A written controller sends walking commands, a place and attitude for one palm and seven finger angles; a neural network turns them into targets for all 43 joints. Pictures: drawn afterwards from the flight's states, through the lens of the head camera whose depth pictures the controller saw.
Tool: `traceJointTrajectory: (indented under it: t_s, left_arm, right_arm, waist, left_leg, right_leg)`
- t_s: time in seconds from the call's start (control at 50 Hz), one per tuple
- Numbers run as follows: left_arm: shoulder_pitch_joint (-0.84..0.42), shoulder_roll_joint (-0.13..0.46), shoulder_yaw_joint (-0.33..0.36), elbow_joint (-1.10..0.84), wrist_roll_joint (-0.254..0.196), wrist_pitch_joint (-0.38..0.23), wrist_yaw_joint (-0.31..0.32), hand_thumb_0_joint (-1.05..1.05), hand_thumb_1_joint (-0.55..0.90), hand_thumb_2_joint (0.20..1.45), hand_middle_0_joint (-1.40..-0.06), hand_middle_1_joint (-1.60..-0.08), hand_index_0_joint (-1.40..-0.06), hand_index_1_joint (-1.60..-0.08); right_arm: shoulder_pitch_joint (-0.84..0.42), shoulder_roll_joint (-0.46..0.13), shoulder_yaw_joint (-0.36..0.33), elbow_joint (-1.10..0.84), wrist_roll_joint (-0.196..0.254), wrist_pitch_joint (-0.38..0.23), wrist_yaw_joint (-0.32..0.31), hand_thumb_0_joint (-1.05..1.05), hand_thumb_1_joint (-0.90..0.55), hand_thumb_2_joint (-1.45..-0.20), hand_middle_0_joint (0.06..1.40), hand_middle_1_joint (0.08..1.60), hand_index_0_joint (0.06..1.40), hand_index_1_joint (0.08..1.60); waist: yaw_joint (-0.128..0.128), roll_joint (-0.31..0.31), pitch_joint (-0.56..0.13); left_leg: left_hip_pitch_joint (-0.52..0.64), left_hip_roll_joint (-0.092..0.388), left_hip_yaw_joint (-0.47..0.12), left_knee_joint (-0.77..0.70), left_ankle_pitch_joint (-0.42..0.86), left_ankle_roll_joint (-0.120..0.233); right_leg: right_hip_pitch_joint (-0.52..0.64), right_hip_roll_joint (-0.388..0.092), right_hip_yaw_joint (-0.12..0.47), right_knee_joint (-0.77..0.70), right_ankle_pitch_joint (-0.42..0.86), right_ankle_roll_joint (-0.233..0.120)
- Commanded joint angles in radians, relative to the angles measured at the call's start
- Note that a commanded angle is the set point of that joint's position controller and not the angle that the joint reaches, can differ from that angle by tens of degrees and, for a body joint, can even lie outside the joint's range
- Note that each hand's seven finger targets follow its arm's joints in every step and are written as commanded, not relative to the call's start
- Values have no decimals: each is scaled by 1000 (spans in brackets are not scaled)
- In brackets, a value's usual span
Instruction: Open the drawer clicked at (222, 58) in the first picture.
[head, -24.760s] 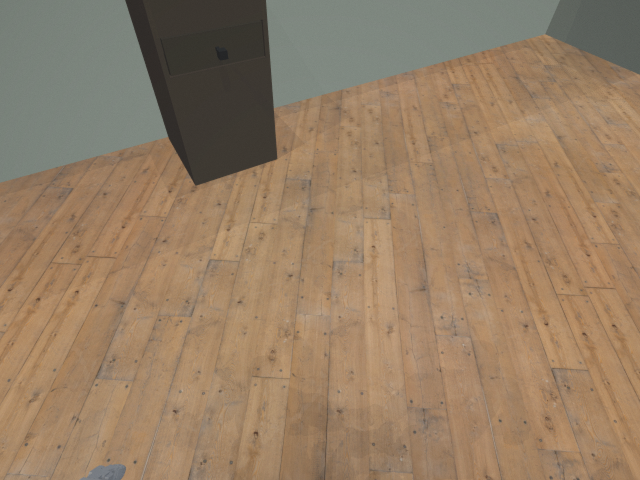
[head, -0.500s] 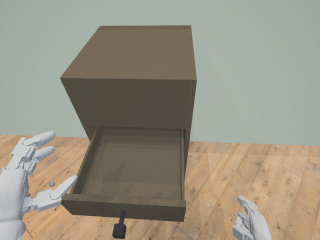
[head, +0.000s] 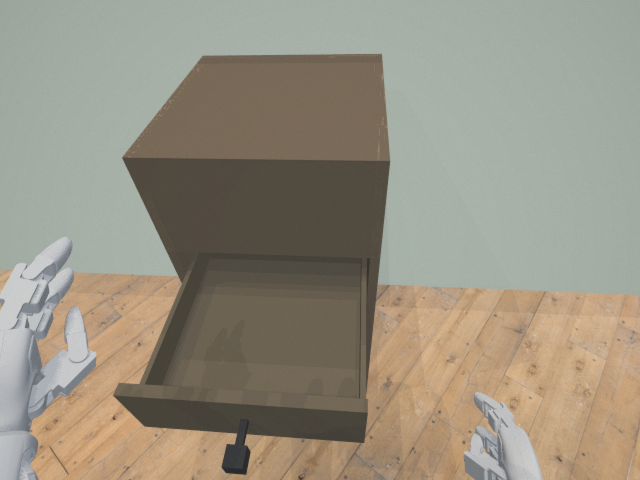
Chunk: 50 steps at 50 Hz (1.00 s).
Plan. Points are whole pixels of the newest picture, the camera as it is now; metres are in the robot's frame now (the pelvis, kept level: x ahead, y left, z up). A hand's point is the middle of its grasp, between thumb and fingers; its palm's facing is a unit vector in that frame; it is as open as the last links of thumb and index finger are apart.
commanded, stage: step back with the hand held close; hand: left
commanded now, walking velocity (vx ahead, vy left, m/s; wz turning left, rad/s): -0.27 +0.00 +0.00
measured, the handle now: (239, 446) +0.21 +0.16 -0.17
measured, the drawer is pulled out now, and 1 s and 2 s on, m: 0.30 0.30 0.30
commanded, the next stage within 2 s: stop stepping back and stand still in 1.62 s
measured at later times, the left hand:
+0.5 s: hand (65, 379) +0.16 +0.25 +0.16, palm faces +0.28 -0.80 -0.54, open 7.4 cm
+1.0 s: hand (29, 431) +0.12 +0.25 +0.16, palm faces +0.34 -0.79 -0.50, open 7.4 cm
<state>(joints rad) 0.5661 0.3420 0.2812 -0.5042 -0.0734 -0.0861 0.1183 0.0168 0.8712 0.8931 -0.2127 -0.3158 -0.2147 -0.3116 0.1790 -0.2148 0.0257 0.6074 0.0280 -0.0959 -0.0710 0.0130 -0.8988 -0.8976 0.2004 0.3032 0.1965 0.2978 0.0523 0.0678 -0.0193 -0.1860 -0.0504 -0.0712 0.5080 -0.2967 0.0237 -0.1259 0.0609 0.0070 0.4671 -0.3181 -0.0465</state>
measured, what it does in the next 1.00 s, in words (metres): shifts its weight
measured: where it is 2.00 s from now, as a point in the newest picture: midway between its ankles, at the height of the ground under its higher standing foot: outside the picture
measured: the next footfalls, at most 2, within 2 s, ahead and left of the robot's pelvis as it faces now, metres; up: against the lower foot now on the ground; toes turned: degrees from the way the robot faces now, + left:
left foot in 1.32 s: -0.10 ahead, +0.15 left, +0.00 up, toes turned +3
right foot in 1.52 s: -0.18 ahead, -0.12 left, +0.00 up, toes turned -1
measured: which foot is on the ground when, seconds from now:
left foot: down 0.00-1.00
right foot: down 0.00-1.00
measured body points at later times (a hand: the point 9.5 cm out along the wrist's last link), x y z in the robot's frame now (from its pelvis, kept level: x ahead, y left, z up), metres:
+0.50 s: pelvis -0.04 +0.01 +0.00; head +0.00 +0.01 +0.45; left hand +0.14 +0.29 +0.19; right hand +0.14 -0.24 -0.08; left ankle -0.02 +0.11 -0.74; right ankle -0.04 -0.09 -0.74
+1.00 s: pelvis -0.09 +0.01 -0.01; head -0.05 +0.02 +0.43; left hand +0.09 +0.29 +0.19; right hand +0.10 -0.22 -0.09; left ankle -0.02 +0.11 -0.74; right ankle -0.04 -0.09 -0.74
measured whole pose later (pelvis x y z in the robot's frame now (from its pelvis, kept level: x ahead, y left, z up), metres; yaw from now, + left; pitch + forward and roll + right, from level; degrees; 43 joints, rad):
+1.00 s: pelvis -0.09 +0.01 -0.01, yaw -1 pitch +3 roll -1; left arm 0.62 0.43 0.42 -0.63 -0.03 -0.23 0.15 0.02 0.89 0.90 -0.21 -0.30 -0.21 -0.30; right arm 0.16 -0.19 0.01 0.55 0.01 -0.07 -0.06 0.01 -0.90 -0.90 0.20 0.30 0.20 0.30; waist 0.00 -0.02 0.03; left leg -0.46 -0.05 -0.05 0.62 -0.21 0.03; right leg -0.42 0.06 0.01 0.62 -0.25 -0.01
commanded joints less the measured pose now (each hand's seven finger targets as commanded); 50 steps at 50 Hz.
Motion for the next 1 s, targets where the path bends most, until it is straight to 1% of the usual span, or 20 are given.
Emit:
traceJointTrajectory:
  t_s: [0.0, 0.02, 0.04, 0.06, 0.08, 0.14, 0.2, 0.22, 0.3, 0.32, 0.5, 0.6, 0.62, 0.66, 0.72, 0.78, 0.84, 0.92, 0.96, 0.98]
  left_arm:
    - [-226, 329, 301, -332, -1, -114, 27, 0, 900, 900, -200, -300, -200, -300]
    - [-251, 347, 320, -313, 5, -143, 26, 0, 900, 900, -200, -300, -200, -300]
    - [-102, 220, 234, -164, 13, -140, 14, 0, 900, 900, -200, -300, -200, -300]
    - [-32, 154, 174, -124, 13, -131, 2, 0, 900, 900, -200, -300, -200, -300]
    - [0, 130, 148, -119, 14, -131, -4, 0, 900, 900, -200, -300, -200, -300]
    - [65, 143, 156, -142, 21, -138, -1, 0, 900, 900, -200, -300, -200, -300]
    - [84, 195, 194, -233, 24, -147, 10, 0, 900, 900, -200, -300, -200, -300]
    - [74, 235, 224, -268, 23, -151, 17, 0, 900, 900, -200, -300, -200, -300]
    - [116, 246, 247, -304, 16, -156, 32, 0, 900, 900, -200, -300, -200, -300]
    - [109, 261, 256, -329, 15, -158, 34, 0, 900, 900, -200, -300, -200, -300]
    - [136, 216, 233, -297, 16, -156, 42, 0, 900, 900, -200, -300, -200, -300]
    - [105, 211, 218, -320, 19, -164, 45, 0, 900, 900, -200, -300, -200, -300]
    - [83, 233, 234, -342, 22, -168, 47, 0, 900, 900, -200, -300, -200, -300]
    - [86, 220, 221, -335, 21, -175, 51, 0, 900, 900, -200, -300, -200, -300]
    - [66, 235, 227, -347, 23, -183, 57, 0, 900, 900, -200, -300, -200, -300]
    - [70, 219, 218, -340, 29, -192, 61, 0, 900, 900, -200, -300, -200, -300]
    - [67, 218, 237, -338, 39, -199, 55, 0, 900, 900, -200, -300, -200, -300]
    - [63, 218, 249, -354, 36, -202, 43, 0, 900, 900, -200, -300, -200, -300]
    - [74, 205, 242, -355, 31, -202, 39, 0, 900, 900, -200, -300, -200, -300]
    - [70, 206, 244, -351, 33, -203, 37, 0, 900, 900, -200, -300, -200, -300]
  right_arm:
    - [-91, -129, -48, -210, 2, -37, -1, 0, -900, -900, 200, 300, 200, 300]
    - [-90, -117, -49, -189, -1, -34, -2, 0, -900, -900, 200, 300, 200, 300]
    - [-99, -113, -54, -164, -6, -20, 0, 0, -900, -900, 200, 300, 200, 300]
    - [-110, -115, -59, -175, 0, -9, 8, 0, -900, -900, 200, 300, 200, 300]
    - [-116, -118, -63, -179, 0, 4, 14, 0, -900, -900, 200, 300, 200, 300]
    - [-130, -120, -76, -186, 2, 31, 17, 0, -900, -900, 200, 300, 200, 300]
    - [-142, -119, -86, -208, 6, 49, 12, 0, -900, -900, 200, 300, 200, 300]
    - [-147, -124, -86, -210, 7, 50, 8, 0, -900, -900, 200, 300, 200, 300]
    - [-141, -112, -88, -221, 8, 57, -1, 0, -900, -900, 200, 300, 200, 300]
    - [-141, -121, -89, -223, 7, 55, -4, 0, -900, -900, 200, 300, 200, 300]
    - [-128, -118, -89, -219, -1, 37, -5, 0, -900, -900, 200, 300, 200, 300]
    - [-117, -119, -82, -220, 0, 22, -5, 0, -900, -900, 200, 300, 200, 300]
    - [-115, -126, -86, -216, -4, 18, -7, 0, -900, -900, 200, 300, 200, 300]
    - [-110, -116, -80, -216, -4, 13, -7, 0, -900, -900, 200, 300, 200, 300]
    - [-104, -124, -83, -205, -9, 4, -8, 0, -900, -900, 200, 300, 200, 300]
    - [-110, -121, -74, -206, -9, -2, -8, 0, -900, -900, 200, 300, 200, 300]
    - [-113, -121, -76, -213, -10, -14, -10, 0, -900, -900, 200, 300, 200, 300]
    - [-104, -125, -85, -210, -22, -31, -3, 0, -900, -900, 200, 300, 200, 300]
    - [-93, -124, -84, -205, -25, -33, 2, 0, -900, -900, 200, 300, 200, 300]
    - [-97, -127, -84, -203, -24, -33, 5, 0, -900, -900, 200, 300, 200, 300]
  waist:
    - [-36, -46, 37]
    - [-41, -23, 34]
    - [-49, -73, 35]
    - [-52, -82, 7]
    - [-52, -81, -16]
    - [-49, -67, -77]
    - [-48, -83, -128]
    - [-49, -51, -147]
    - [-48, -32, -167]
    - [-49, -2, -177]
    - [-52, 11, -135]
    - [-59, -21, -111]
    - [-61, -22, -111]
    - [-64, -49, -99]
    - [-70, -35, -73]
    - [-68, 23, -63]
    - [-58, 104, -91]
    - [-53, 103, -114]
    - [-55, 71, -113]
    - [-56, 56, -111]
  left_leg:
    - [2, 82, -26, -35, 211, 26]
    - [12, 75, -31, -22, 176, 21]
    - [20, 74, -28, -10, 198, 24]
    - [33, 79, -25, -10, 225, 24]
    - [32, 83, -21, -11, 244, 29]
    - [33, 100, -18, -24, 320, 31]
    - [9, 118, -28, -25, 385, 29]
    - [3, 122, -33, -25, 408, 28]
    - [-50, 138, -56, -24, 432, 28]
    - [-50, 142, -61, -26, 438, 26]
    - [-237, 181, -113, -93, 225, 47]
    - [-307, 161, -114, -79, 34, 47]
    - [-300, 153, -109, -72, 5, 45]
    - [-297, 135, -102, -52, -52, 40]
    - [-270, 122, -104, -37, -94, 32]
    - [-336, 156, -133, -111, -114, 44]
    - [-503, 233, -200, -214, -125, 81]
    - [-521, 267, -203, -198, -66, 99]
    - [-513, 271, -198, -163, -18, 101]
    - [-539, 272, -191, -150, -49, 102]
  right_leg:
    - [-112, -128, 114, -147, 346, 19]
    - [-122, -158, 142, -163, 370, 5]
    - [-122, -158, 120, -156, 384, 10]
    - [-111, -160, 118, -148, 394, 19]
    - [-96, -159, 102, -142, 394, 29]
    - [-68, -152, 81, -108, 411, 38]
    - [-35, -151, 72, -69, 431, 37]
    - [-29, -153, 75, -55, 442, 36]
    - [-8, -138, 66, -17, 421, 37]
    - [-11, -138, 70, -12, 418, 34]
    - [-5, -100, 56, 57, 231, 41]
    - [-28, -117, 95, 30, 166, 29]
    - [-45, -119, 110, 11, 155, 24]
    - [-83, -136, 128, -27, 94, 19]
    - [-151, -144, 147, -75, 17, 5]
    - [-97, -103, 93, -19, 15, 28]
    - [87, -43, 32, 169, 121, 52]
    - [86, -36, 44, 249, 82, 54]
    - [70, -41, 52, 240, 73, 51]
    - [83, -46, 64, 241, 74, 48]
